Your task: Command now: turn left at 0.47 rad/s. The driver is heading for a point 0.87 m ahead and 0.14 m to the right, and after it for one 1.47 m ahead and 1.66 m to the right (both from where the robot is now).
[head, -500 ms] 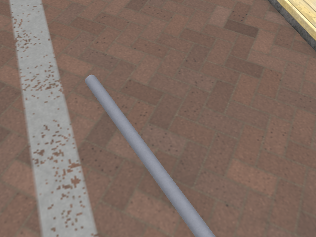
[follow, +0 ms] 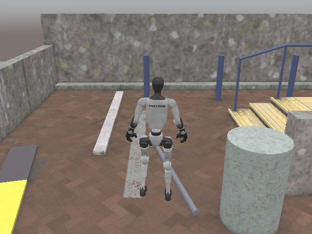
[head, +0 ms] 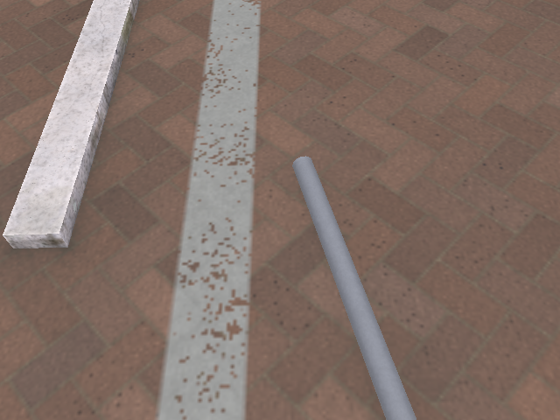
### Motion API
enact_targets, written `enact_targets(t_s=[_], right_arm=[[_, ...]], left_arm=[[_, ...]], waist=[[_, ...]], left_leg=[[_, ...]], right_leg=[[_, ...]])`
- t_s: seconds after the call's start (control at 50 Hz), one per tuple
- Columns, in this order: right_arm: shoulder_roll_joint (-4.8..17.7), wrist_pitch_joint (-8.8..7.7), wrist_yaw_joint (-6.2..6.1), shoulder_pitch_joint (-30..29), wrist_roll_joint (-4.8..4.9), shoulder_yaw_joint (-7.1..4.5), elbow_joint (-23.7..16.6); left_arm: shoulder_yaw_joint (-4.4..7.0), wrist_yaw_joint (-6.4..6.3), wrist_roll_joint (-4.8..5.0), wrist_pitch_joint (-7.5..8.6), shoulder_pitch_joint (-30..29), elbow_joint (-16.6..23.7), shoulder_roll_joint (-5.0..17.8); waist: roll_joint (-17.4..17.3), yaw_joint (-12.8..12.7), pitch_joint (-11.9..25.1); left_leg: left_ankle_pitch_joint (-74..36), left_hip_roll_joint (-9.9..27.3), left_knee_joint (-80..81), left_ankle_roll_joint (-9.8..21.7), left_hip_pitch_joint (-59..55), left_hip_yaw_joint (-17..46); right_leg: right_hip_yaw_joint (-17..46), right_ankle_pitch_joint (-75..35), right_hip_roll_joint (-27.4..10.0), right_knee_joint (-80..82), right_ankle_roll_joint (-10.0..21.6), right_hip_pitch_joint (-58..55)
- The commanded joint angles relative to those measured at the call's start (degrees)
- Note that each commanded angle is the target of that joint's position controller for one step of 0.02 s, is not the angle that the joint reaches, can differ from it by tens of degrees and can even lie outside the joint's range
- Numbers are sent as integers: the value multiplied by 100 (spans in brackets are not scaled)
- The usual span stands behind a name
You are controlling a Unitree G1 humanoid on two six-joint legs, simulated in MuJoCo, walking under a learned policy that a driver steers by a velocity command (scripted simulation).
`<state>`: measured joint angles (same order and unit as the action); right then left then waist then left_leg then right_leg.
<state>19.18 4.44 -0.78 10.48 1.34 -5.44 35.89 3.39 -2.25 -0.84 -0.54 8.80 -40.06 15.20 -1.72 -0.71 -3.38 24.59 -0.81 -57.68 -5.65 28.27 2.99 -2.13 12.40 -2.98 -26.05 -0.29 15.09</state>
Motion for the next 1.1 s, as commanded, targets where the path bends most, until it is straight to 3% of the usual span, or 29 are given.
enact_targets(t_s=[0.02, 0.06, 0.1, 0.12, 0.14, 0.16, 0.18, 0.2, 0.22, 0.26, 0.3, 0.36, 0.42, 0.46, 0.5, 0.52, 0.54, 0.56, 0.58, 0.6, 0.68, 0.86, 0.9, 0.94, 0.98, 1.02, 1.04, 1.08, 1.1], right_arm=[[193, -105, 56, -298, -40, 1, -595], [232, -96, 97, -217, -31, 0, -558], [198, -133, 152, 133, -31, -5, -394], [173, -165, 164, 445, -38, -9, -220], [203, -205, 141, 849, -28, -19, -73], [635, -240, 43, 1180, -98, -74, -79], [1226, -351, 87, 1114, -257, -183, -168], [952, -483, 94, 915, -286, -118, -158], [666, -558, 78, 622, -230, -16, -104], [425, -578, 23, 229, -137, 75, -91], [137, -604, -42, 115, -219, 182, -37], [161, -572, -72, 126, -227, 170, 76], [332, -500, -48, 368, -192, 118, 277], [306, -469, -25, 313, -145, 130, 362], [190, -471, -13, 286, -80, 176, 488], [85, -520, -11, 437, -189, 207, 533], [132, -571, 9, 944, -285, 178, 617], [67, -570, -9, 962, -276, 213, 711], [165, -539, -19, 660, -231, 203, 721], [146, -499, -44, 530, -188, 192, 716], [136, -328, -69, 546, -186, 168, 792], [87, -304, -113, 588, -171, 134, 1195], [95, -309, -133, 721, -130, 112, 1331], [159, -375, -148, 703, -75, 99, 1312], [326, -558, -155, 1001, -5, 68, 1359], [587, -733, -146, 964, 23, -3, 1415], [539, -789, -132, 920, 26, 7, 1426], [461, -803, -70, 525, 15, 28, 1323], [334, -836, -69, 136, 3, 72, 1135]], left_arm=[[336, 12, 52, 4, -44, 291, 1166], [351, 82, 146, 9, 50, 229, 1221], [321, 139, 260, 29, -26, 166, 1212], [257, 170, 258, 56, -7, 110, 1053], [136, 218, 172, 109, 75, 37, 711], [-67, 308, -84, 175, -55, 183, 149], [67, 230, 21, 233, -396, 462, 577], [194, 170, 129, 258, -549, 425, 995], [235, 169, 138, 243, -384, 333, 1060], [240, 141, 60, 193, -101, 76, 940], [192, 168, 51, 188, 167, -99, 684], [70, 199, 60, 166, -9, -124, 391], [58, 208, 89, 124, -266, -17, 479], [73, 212, 94, 120, -254, -24, 558], [66, 205, 5, 160, -85, -86, 567], [120, 156, -30, 183, 23, -107, 823], [190, 117, -4, 185, 19, -130, 1151], [151, 127, 74, 161, -91, -172, 850], [114, 153, 117, 144, -161, -161, 646], [87, 160, 87, 143, -211, -198, 566], [68, 217, 72, 203, -243, -365, 539], [67, 173, 88, 168, -469, -798, 557], [92, 147, 136, 124, -374, -960, 562], [101, 117, 179, 123, -467, -972, 544], [73, 141, 233, 290, -770, -849, 436], [63, 221, 276, 507, -937, -755, 383], [75, 269, 270, 589, -825, -783, 410], [158, 343, 299, 645, 125, -1165, 491], [316, 358, 274, 664, 938, -1449, 866]], waist=[[1341, -152, 893], [1333, -187, 923], [1223, 42, 750], [1089, 186, 707], [707, 336, 808], [-819, 342, 960], [-1364, 473, 534], [-949, 491, 217], [-930, 288, 65], [-713, 108, 89], [-547, -76, 365], [-530, 15, 515], [-557, 185, 482], [-507, 169, 436], [-192, -29, 441], [142, 30, 634], [644, 378, 868], [746, 292, 977], [603, 99, 768], [533, 84, 738], [445, 99, 690], [157, 111, 502], [108, 120, 488], [-128, 147, -58], [-475, 309, -592], [-835, 261, -1020], [-806, 168, -970], [-569, -307, -462], [-27, -672, -112]], left_leg=[[2, 89, 888, 56, -287, -291], [-94, 43, 1541, 224, -691, -459], [-719, -52, 2672, 523, -1529, -632], [-913, -166, 3163, 679, -2212, -714], [-795, 7, 3409, 798, -3076, -357], [-1461, 1438, 3820, 1164, -3766, 1525], [-1260, 2372, 4381, 2211, -2893, 3013], [-1528, 2206, 4455, 2350, -2584, 2742], [-1851, 1899, 4399, 2123, -2462, 2136], [-2671, 1432, 4388, 1753, -2433, 1341], [-4112, 1167, 4225, 1650, -2236, 688], [-4644, 938, 4025, 1572, -2162, 209], [-4662, 1161, 3887, 1718, -2250, 457], [-4420, 1254, 3782, 1748, -2245, 658], [-3713, 1058, 3605, 1467, -2071, 677], [-3179, 786, 3425, 1202, -1927, 560], [-2491, 418, 3425, 955, -1613, 352], [-2122, 282, 3551, 779, -1677, 206], [-1964, 200, 3459, 696, -1639, 107], [-2036, 199, 3391, 682, -1626, 77], [-2378, 252, 3348, 737, -1830, 120], [-2246, 281, 3434, 669, -1917, 81], [-799, 189, 3489, 799, -1793, 20], [1001, 392, 3720, 1124, -1380, 396], [1782, 991, 4282, 1522, -1549, 1268], [980, 1745, 4610, 1893, -1893, 2106], [154, 1799, 4443, 1890, -2082, 2026], [-1142, 1342, 3801, 1554, -1668, 1222], [-2328, 685, 2576, 1185, -1055, 444]], right_leg=[[788, -2638, -1293, 537, 1272, -931], [845, -1148, -1326, 698, 1245, -771], [847, 441, -1244, 737, 1100, -171], [724, 939, -1109, 579, 929, 276], [419, 1441, -842, 56, 590, 857], [-268, 2175, -248, -1901, -19, 1838], [-25, 2526, 164, -2779, -186, 2748], [306, 2231, -66, -3386, -217, 2706], [382, 1803, -147, -3443, -206, 2652], [401, 1022, -219, -3295, -289, 2387], [361, 350, -191, -3072, -376, 1719], [237, -65, -107, -1904, -429, 1020], [215, 140, -39, -1227, -367, 734], [221, 145, -8, -800, -256, 521], [291, -1153, -16, 318, -68, -222], [667, -2653, -332, 327, 29, -833], [786, -3398, -540, -174, 306, -1376], [726, -2966, -444, -338, 503, -1331], [678, -2637, -309, -296, 488, -1158], [665, -2528, -270, -287, 441, -1081], [608, -2404, -207, -314, 392, -887], [556, -1999, -117, -257, 372, -797], [373, -364, 104, -349, 386, -737], [306, 1699, 284, -478, 396, -75], [101, 1739, 416, -1008, 335, 837], [-6, 1074, 305, -1429, 375, 1487], [39, 1114, 228, -1265, 442, 1481], [-63, 648, 391, -380, 585, -103], [679, 475, 157, 37, 815, -1203]])
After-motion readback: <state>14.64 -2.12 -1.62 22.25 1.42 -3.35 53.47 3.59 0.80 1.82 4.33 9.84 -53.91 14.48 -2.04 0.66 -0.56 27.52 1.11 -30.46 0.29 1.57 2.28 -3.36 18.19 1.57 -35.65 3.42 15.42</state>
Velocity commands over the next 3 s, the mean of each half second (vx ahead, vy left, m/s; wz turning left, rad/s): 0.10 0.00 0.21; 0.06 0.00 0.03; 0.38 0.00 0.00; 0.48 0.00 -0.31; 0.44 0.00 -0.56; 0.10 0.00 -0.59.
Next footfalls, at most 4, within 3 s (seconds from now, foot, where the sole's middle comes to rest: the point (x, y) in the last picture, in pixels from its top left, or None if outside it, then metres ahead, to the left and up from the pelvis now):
0.14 left None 0.03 0.14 -0.78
0.52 right None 0.16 -0.08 -0.78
1.58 left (228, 402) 0.49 0.19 -0.78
1.98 right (350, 297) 0.73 -0.10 -0.72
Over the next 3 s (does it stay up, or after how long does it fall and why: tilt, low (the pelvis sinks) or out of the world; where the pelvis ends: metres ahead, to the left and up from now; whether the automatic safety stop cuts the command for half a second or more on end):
stays up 0.85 0.01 0.01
